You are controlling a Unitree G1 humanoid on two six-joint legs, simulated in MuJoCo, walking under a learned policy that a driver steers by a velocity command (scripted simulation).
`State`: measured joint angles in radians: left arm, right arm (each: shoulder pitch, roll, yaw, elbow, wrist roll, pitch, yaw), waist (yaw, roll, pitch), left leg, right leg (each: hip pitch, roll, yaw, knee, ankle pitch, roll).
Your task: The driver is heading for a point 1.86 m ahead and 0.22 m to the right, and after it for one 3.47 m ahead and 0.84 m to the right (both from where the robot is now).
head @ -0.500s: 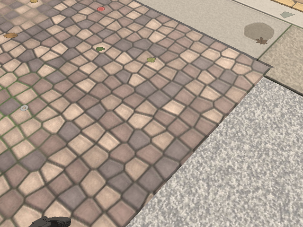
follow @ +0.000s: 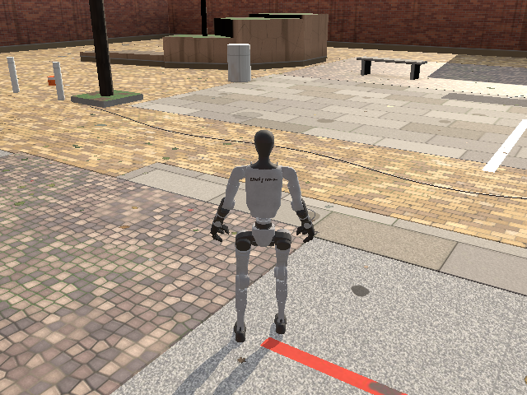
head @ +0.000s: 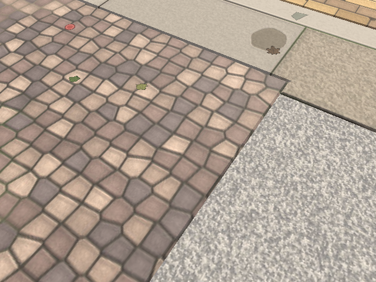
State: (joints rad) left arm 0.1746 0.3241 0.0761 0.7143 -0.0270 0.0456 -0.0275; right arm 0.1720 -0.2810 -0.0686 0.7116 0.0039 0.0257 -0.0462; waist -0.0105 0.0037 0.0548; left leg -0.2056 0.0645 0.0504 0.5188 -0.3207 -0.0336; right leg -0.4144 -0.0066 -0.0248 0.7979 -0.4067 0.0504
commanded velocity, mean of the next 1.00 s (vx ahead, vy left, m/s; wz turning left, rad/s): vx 0.00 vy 0.00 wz -0.34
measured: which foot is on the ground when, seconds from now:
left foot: down 0.00-0.06, up 0.08-0.50, down 0.52-0.90, up 0.92-1.00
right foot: up 0.00-0.04, down 0.06-0.54, up 0.56-0.84, down 0.86-1.00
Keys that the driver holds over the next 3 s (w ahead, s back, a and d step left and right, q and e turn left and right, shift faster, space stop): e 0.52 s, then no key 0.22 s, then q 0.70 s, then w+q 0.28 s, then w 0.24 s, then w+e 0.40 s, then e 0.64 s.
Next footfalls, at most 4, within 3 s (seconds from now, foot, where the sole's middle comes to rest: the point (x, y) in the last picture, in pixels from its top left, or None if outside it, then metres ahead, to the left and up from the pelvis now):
0.06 right None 0.06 -0.11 -0.77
0.52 left None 0.10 0.09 -0.77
0.86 right None -0.02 -0.14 -0.77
1.20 left None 0.07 0.09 -0.77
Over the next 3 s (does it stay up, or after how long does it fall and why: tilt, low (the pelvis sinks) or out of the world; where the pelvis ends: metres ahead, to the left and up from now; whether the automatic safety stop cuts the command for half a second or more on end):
stays up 0.53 0.07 0.00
